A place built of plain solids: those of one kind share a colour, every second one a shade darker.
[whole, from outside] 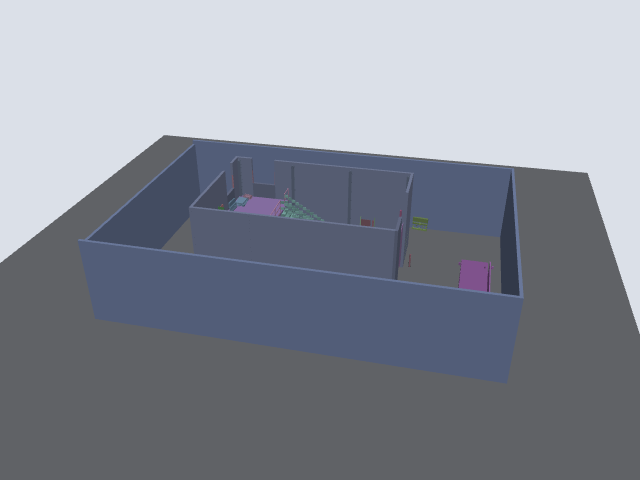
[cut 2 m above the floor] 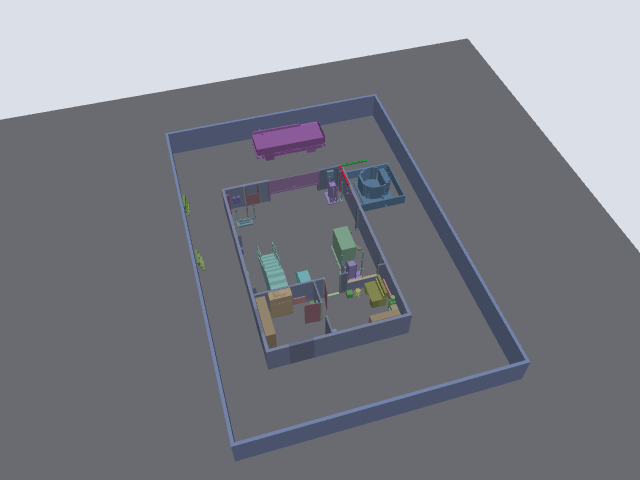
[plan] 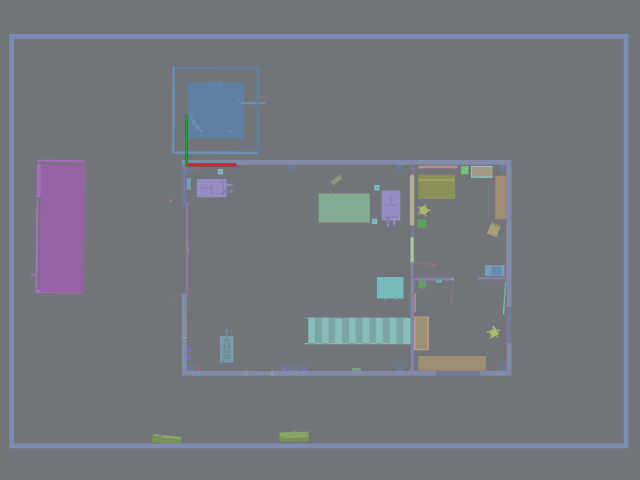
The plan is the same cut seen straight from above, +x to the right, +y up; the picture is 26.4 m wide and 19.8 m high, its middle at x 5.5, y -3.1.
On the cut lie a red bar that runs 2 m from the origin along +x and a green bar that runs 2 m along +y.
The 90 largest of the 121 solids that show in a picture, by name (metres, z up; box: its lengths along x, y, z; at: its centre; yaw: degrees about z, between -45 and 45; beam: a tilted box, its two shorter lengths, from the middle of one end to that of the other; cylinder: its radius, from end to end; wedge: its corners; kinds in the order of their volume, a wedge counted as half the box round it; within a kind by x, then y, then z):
{
 "yard_bound_1": {"box": [0.2, 17.09, 5.85], "at": [-7.22, -3.15, 2.88]},
 "yard_bound_2": {"box": [25.54, 0.2, 5.85], "at": [5.46, -11.59, 2.88]},
 "yard_bound_3": {"box": [25.54, 0.2, 5.85], "at": [5.46, 5.3, 2.88]},
 "yard_bound_4": {"box": [0.2, 17.09, 5.55], "at": [18.13, -3.15, 2.73]},
 "wall_1": {"box": [0.2, 3.41, 6.05], "at": [-0.1, -7.0, 2.98]},
 "wall_2": {"box": [0.2, 1.91, 6.05], "at": [-0.1, -0.75, 2.98]},
 "wall_3": {"box": [9.5, 0.2, 6.05], "at": [4.55, -8.6, 2.98]},
 "wall_4": {"box": [9.5, 0.2, 6.05], "at": [4.55, 0.1, 2.98]},
 "wall_5": {"box": [0.06, 3.86, 2.77], "at": [9.27, -6.57, 1.33]},
 "wall_6": {"box": [0.06, 3.8, 2.65], "at": [9.33, -6.6, 1.27]},
 "wall_7": {"box": [0.06, 0.67, 2.65], "at": [9.33, -4.37, 1.27]},
 "wall_8": {"box": [0.06, 0.47, 2.65], "at": [9.33, -2.73, 1.27]},
 "wall_9": {"box": [0.06, 2.11, 1.0], "at": [9.33, -1.45, 0.45]},
 "wall_10": {"box": [0.06, 0.41, 2.65], "at": [9.33, -0.2, 1.27]},
 "wall_11": {"box": [1.01, 0.2, 6.05], "at": [9.8, -8.6, 2.98]},
 "wall_12": {"box": [1.66, 0.06, 2.65], "at": [10.13, -4.73, 1.27]},
 "wall_13": {"box": [1.66, 0.06, 2.65], "at": [10.13, -4.67, 1.27]},
 "wall_14": {"box": [1.81, 0.2, 4.0], "at": [11.2, -8.6, 1.95]},
 "wall_15": {"box": [4.1, 0.2, 6.05], "at": [11.35, 0.1, 2.98]},
 "wall_16": {"box": [1.16, 0.06, 2.65], "at": [12.62, -4.73, 1.27]},
 "wall_17": {"box": [1.16, 0.06, 2.65], "at": [12.62, -4.67, 1.27]},
 "wall_18": {"box": [1.31, 0.2, 6.05], "at": [12.75, -8.6, 2.98]},
 "wall_19": {"box": [0.2, 1.36, 6.05], "at": [13.3, -8.03, 2.98]},
 "wall_20": {"box": [0.2, 1.51, 4.0], "at": [13.3, -6.6, 1.95]},
 "wall_21": {"box": [0.2, 1.16, 6.05], "at": [13.3, -5.28, 2.98]},
 "wall_22": {"box": [0.2, 4.9, 6.05], "at": [13.3, -2.25, 2.98]},
 "row_1": {"box": [0.48, 1.28, 2.04], "at": [9.68, -6.95, 1.12]},
 "row_2": {"box": [0.6, 1.4, 2.1], "at": [9.68, -6.95, 1.15]},
 "row_3": {"box": [0.02, 1.4, 1.3], "at": [9.98, -6.95, 0.78]},
 "row_4": {"box": [2.8, 0.6, 2.1], "at": [10.95, -8.18, 1.15]},
 "row_5": {"box": [0.45, 1.8, 2.1], "at": [12.96, -1.35, 1.15]},
 "beyond_van_1": {"box": [0.08, 3.79, 1.48], "at": [-6.18, -3.32, 0.68], "yaw": -0.7},
 "beyond_van_2": {"box": [0.16, 1.36, 1.0], "at": [-6.1, -0.65, 0.79], "yaw": -0.7},
 "beyond_van_3": {"box": [1.96, 0.1, 0.18], "at": [-5.18, 0.15, 0.43], "yaw": -0.7},
 "beyond_van_4": {"box": [1.81, 5.29, 0.65], "at": [-5.13, -2.62, 0.97], "yaw": -0.7},
 "beyond_van_5": {"box": [1.29, 4.94, 0.08], "at": [-4.87, -2.51, 0.32], "yaw": -0.7},
 "beyond_van_6": {"box": [0.23, 0.66, 0.71], "at": [-4.36, -4.3, 0.3], "yaw": -0.7},
 "beyond_van_7": {"box": [0.23, 0.66, 0.71], "at": [-4.31, -0.96, 0.3], "yaw": -0.7},
 "stair_1": {"box": [0.3, 1.1, 0.23], "at": [5.16, -6.85, 0.06]},
 "stair_2": {"box": [0.3, 1.1, 0.4], "at": [5.44, -6.85, 0.15]},
 "stair_3": {"box": [0.3, 1.1, 0.57], "at": [5.72, -6.85, 0.24]},
 "stair_4": {"box": [0.3, 1.1, 0.75], "at": [6.0, -6.85, 0.33]},
 "stair_5": {"box": [0.3, 1.1, 0.93], "at": [6.28, -6.85, 0.41]},
 "stair_6": {"box": [0.3, 1.1, 1.1], "at": [6.56, -6.85, 0.5]},
 "stair_7": {"box": [0.3, 1.1, 1.27], "at": [6.84, -6.85, 0.59]},
 "stair_8": {"box": [0.3, 1.1, 1.45], "at": [7.12, -6.85, 0.68]},
 "stair_9": {"box": [0.3, 1.1, 1.62], "at": [7.4, -6.85, 0.76]},
 "stair_10": {"box": [0.3, 1.1, 1.8], "at": [7.68, -6.85, 0.85]},
 "stair_11": {"box": [0.3, 1.1, 1.98], "at": [7.96, -6.85, 0.94]},
 "stair_12": {"box": [0.3, 1.1, 2.15], "at": [8.24, -6.85, 1.02]},
 "stair_13": {"box": [0.3, 1.1, 2.33], "at": [8.52, -6.85, 1.11]},
 "stair_14": {"box": [0.3, 1.1, 2.5], "at": [8.8, -6.85, 1.2]},
 "stair_15": {"box": [0.3, 1.1, 2.67], "at": [9.08, -6.85, 1.29]},
 "raised_floor_deck_1": {"box": [4.02, 8.56, 0.2], "at": [11.22, -4.25, 2.7]},
 "screw_compressor_1": {"box": [2.1, 1.2, 0.15], "at": [6.5, -1.78, 0.03]},
 "screw_compressor_2": {"box": [1.9, 1.0, 1.75], "at": [6.5, -1.78, 1.07]},
 "beyond_storage_tank_1": {"box": [0.1, 3.59, 0.81], "at": [-0.54, 2.25, 0.35], "yaw": -0.2},
 "beyond_storage_tank_2": {"box": [1.36, 0.42, 1.08], "at": [1.05, 3.08, 0.75], "yaw": -0.2},
 "beyond_storage_tank_3": {"box": [1.04, 0.16, 1.2], "at": [1.18, 1.28, 0.83], "yaw": -0.2},
 "beyond_storage_tank_4": {"box": [3.59, 0.1, 0.81], "at": [1.19, 0.5, 0.35], "yaw": -0.2},
 "beyond_storage_tank_5": {"box": [2.33, 2.33, 0.17], "at": [1.2, 2.24, 0.03], "yaw": -0.2},
 "beyond_storage_tank_6": {"box": [3.59, 0.1, 0.81], "at": [1.21, 3.99, 0.35], "yaw": -0.2},
 "beyond_storage_tank_7": {"box": [0.09, 0.61, 1.2], "at": [2.2, 2.34, 0.83], "yaw": -0.2},
 "beyond_storage_tank_8": {"box": [0.1, 3.59, 0.81], "at": [2.94, 2.24, 0.35], "yaw": -0.2},
 "control_desk_1": {"box": [1.52, 0.9, 0.03], "at": [10.31, -0.96, 0.76]},
 "control_desk_2": {"box": [1.5, 0.5, 0.79], "at": [10.31, -0.66, 0.34]},
 "control_desk_3": {"box": [1.5, 0.27, 0.3], "at": [10.31, -0.55, 0.92]},
 "control_desk_4": {"box": [1.5, 0.18, 0.29], "at": [10.31, -0.5, 1.22]},
 "control_desk_5": {"box": [0.42, 0.46, 0.79], "at": [10.84, -1.14, 0.34]},
 "cabinet_dryer_1": {"box": [1.1, 0.9, 0.15], "at": [8.4, -5.07, 0.03]},
 "cabinet_dryer_2": {"box": [0.9, 0.7, 1.2], "at": [8.4, -5.07, 0.8]},
 "plate_exchanger_1": {"box": [1.24, 0.76, 0.15], "at": [1.03, -0.96, 0.03]},
 "plate_exchanger_2": {"box": [0.45, 0.42, 1.36], "at": [1.26, -0.96, 0.97]},
 "plate_exchanger_3": {"box": [0.42, 0.45, 1.36], "at": [8.43, -1.91, 0.97]},
 "plate_exchanger_4": {"box": [0.76, 1.24, 0.15], "at": [8.43, -1.68, 0.03]},
 "sectional_door_1": {"box": [0.042, 3.68, 2.98], "at": [0.01, -3.5, 2.17]},
 "filing_lateral_low_1": {"box": [0.9, 0.48, 0.73], "at": [12.18, -0.29, 0.31]},
 "door_leaf_1": {"box": [0.044, 1.0, 1.09], "at": [0.0, -6.6, 0.49]},
 "door_leaf_2": {"box": [0.99, 0.044, 2.14], "at": [9.85, -4.07, 1.02], "yaw": -8.7},
 "door_leaf_3": {"box": [0.044, 0.99, 2.14], "at": [10.96, -5.26, 1.02], "yaw": -4.6},
 "folded_cartons_1": {"box": [0.66, 0.98, 0.29], "at": [12.65, -7.21, 2.9], "yaw": -1.4},
 "beyond_pallet_edge_1": {"box": [1.2, 0.2, 0.34], "at": [-0.83, -11.4, 0.82], "yaw": -6.8},
 "beyond_pallet_edge_2": {"box": [1.2, 0.16, 0.33], "at": [4.44, -11.33, 0.82], "yaw": 1.8},
 "pump_unit_1": {"box": [0.56, 1.09, 0.2], "at": [1.65, -7.6, 0.05]},
 "cab_top_wide_1": {"box": [0.86, 0.4, 0.3], "at": [12.2, -0.28, 0.85]},
 "radiator_1": {"box": [1.6, 0.1, 0.6], "at": [10.36, -0.09, 0.45]},
 "downpipe_1": {"box": [0.14, 0.2, 3.05], "at": [0.51, -0.1, 1.49]},
 "distribution_board_1": {"box": [0.18, 0.5, 0.7], "at": [0.09, -0.78, 1.5]},
 "box_cardboard_1": {"box": [0.37, 0.37, 0.43], "at": [9.71, -2.43, 0.17], "yaw": -3.8},
 "printer_stand_1": {"box": [0.42, 0.38, 0.29], "at": [12.78, -4.38, 0.86]}
}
